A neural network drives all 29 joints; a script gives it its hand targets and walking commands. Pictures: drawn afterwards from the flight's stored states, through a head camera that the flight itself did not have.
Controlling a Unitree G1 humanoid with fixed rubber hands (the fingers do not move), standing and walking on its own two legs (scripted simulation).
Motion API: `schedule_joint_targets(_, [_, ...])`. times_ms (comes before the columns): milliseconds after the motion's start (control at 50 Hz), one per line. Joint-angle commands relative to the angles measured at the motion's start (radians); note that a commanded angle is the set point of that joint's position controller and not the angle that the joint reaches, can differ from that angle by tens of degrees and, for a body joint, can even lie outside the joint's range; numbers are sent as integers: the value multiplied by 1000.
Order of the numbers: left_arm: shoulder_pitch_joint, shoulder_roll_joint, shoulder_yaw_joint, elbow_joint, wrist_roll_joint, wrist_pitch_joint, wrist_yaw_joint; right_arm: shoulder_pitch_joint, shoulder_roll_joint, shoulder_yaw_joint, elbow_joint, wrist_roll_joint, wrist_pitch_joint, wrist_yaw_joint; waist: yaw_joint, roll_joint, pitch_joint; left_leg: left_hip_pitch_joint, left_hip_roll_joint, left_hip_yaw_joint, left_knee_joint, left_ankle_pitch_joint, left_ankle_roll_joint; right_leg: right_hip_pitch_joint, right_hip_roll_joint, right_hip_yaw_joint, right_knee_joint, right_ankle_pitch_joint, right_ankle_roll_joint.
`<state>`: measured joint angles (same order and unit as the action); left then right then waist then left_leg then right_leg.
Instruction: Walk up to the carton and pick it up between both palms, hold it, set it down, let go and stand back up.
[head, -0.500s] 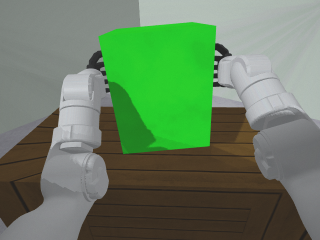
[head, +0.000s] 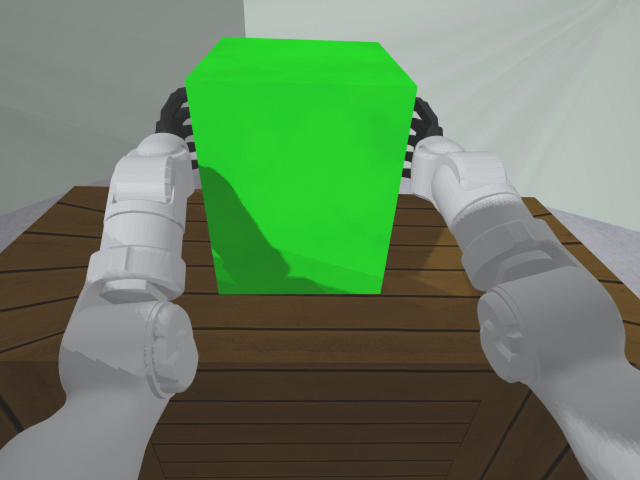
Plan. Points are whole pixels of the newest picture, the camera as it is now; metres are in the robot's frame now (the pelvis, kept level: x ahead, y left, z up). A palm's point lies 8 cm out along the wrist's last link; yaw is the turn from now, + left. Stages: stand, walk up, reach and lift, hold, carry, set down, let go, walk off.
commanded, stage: set down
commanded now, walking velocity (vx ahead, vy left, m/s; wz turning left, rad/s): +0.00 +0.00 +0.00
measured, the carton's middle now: (301, 164) +0.43 -0.01 +0.28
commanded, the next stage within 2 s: none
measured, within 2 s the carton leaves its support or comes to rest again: neither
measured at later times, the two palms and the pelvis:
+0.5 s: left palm (204, 155) +0.44 +0.11 +0.29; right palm (443, 175) +0.38 -0.18 +0.28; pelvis +0.02 +0.02 +0.00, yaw -2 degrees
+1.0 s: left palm (216, 163) +0.44 +0.09 +0.28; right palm (452, 186) +0.36 -0.19 +0.27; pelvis +0.00 +0.02 +0.00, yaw -3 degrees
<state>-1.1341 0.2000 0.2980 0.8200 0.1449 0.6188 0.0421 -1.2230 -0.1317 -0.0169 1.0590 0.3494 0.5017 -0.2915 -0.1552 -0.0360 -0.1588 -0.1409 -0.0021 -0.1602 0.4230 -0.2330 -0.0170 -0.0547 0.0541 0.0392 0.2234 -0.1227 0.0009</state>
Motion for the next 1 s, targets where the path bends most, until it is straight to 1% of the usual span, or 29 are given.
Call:
schedule_joint_targets(0, [-938, -748, -339, -316, -231, -90, -147, -978, 565, 118, -561, 148, -128, 116, -59, 195, -522, 236, -36, 76, 24, 511, -100, 97, 33, -64, 19, 297, -13])
schedule_joint_targets(80, [-924, -799, -419, -407, -274, -91, -121, -966, 585, 170, -675, 174, -127, 110, -71, 221, -580, 272, -35, 62, 53, 571, -113, 87, 37, -63, 33, 351, -10])
schedule_joint_targets(120, [-902, -803, -430, -420, -275, -84, -115, -947, 586, 184, -698, 179, -116, 108, -72, 222, -572, 270, -36, 59, 54, 564, -111, 83, 35, -61, 36, 360, -7])
schedule_joint_targets(280, [-826, -748, -365, -388, -219, -56, -134, -885, 590, 210, -688, 168, -81, 110, -44, 166, -521, 231, -42, 72, 28, 514, -79, 126, 30, -52, 53, 414, 11])
schedule_joint_targets(400, [-797, -694, -291, -307, -174, -55, -157, -871, 602, 206, -656, 141, -78, 114, -21, 99, -477, 218, -45, 88, 3, 477, -51, 148, 31, -50, 49, 433, 22])
schedule_joint_targets(420, [-864, -759, -380, -439, -230, -50, -137, -950, 638, 240, -760, 180, -83, 117, -20, 125, -678, 269, -45, 96, 63, 621, -74, 219, 62, -42, 100, 546, 20])
schedule_joint_targets(440, [-851, -753, -372, -396, -221, -37, -125, -924, 615, 241, -737, 186, -61, 114, -22, 141, -600, 261, -46, 97, 73, 620, -82, 179, 58, -38, 85, 541, 23])
schedule_joint_targets(460, [-843, -742, -357, -374, -220, -33, -125, -930, 623, 239, -735, 184, -53, 115, -31, 100, -569, 250, -46, 97, 67, 600, -73, 170, 59, -47, 79, 537, 28])
schedule_joint_targets(500, [-820, -724, -320, -314, -201, -32, -134, -906, 610, 217, -683, 163, -38, 109, -40, 71, -499, 224, -48, 95, 39, 516, -54, 152, 49, -40, 68, 517, 34])
schedule_joint_targets(520, [-813, -719, -307, -288, -195, -34, -141, -895, 606, 203, -660, 151, -35, 107, -44, 69, -472, 208, -50, 95, 24, 477, -49, 151, 44, -35, 64, 504, 34])
schedule_joint_targets(560, [-819, -715, -292, -248, -190, -42, -152, -889, 605, 176, -626, 132, -36, 107, -50, 76, -442, 183, -53, 97, 4, 423, -46, 147, 37, -28, 57, 478, 29])
schedule_joint_targets(620, [-861, -711, -273, -211, -192, -65, -161, -892, 611, 144, -578, 109, -45, 112, -58, 95, -429, 171, -54, 99, -12, 381, -50, 130, 33, -30, 51, 442, 21])
schedule_joint_targets(720, [-921, -693, -240, -136, -196, -114, -162, -902, 614, 90, -488, 70, -79, 124, -62, 119, -422, 169, -48, 101, -33, 328, -55, 95, 28, -43, 41, 370, 11])
schedule_joint_targets(820, [-953, -681, -220, -36, -206, -180, -155, -922, 614, 39, -411, 22, -131, 134, -65, 132, -426, 171, -39, 104, -54, 274, -54, 63, 22, -54, 28, 304, 0])
schedule_joint_targets(900, [-971, -672, -213, 43, -219, -242, -149, -940, 618, 8, -368, -16, -180, 140, -68, 137, -443, 180, -33, 108, -63, 251, -50, 47, 17, -59, 22, 280, -8])
schedule_joint_targets(980, [-989, -666, -223, 96, -240, -298, -146, -956, 631, -5, -358, -41, -217, 138, -74, 139, -475, 183, -32, 112, -63, 241, -45, 42, 12, -61, 24, 289, -11])
